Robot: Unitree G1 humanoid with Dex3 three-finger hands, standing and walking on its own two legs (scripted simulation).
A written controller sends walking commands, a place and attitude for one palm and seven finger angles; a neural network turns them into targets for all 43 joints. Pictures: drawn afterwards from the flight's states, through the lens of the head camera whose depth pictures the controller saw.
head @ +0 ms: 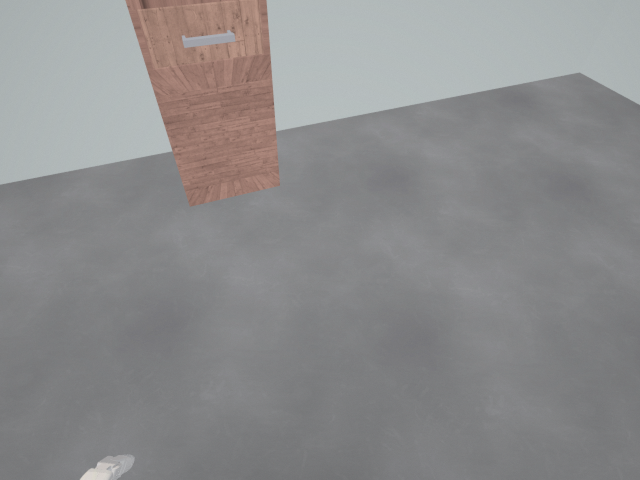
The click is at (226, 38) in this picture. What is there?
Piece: drawer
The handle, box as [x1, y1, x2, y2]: [182, 30, 235, 47]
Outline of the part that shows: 234,35 232,32 231,33 229,30 227,30 227,32 223,34 186,38 183,35 182,39 184,47 235,41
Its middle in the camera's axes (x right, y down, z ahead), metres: -0.38 -0.67 +1.30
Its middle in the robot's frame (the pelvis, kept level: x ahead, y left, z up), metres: +1.41 +0.44 -0.04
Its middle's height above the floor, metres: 0.73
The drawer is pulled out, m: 0.00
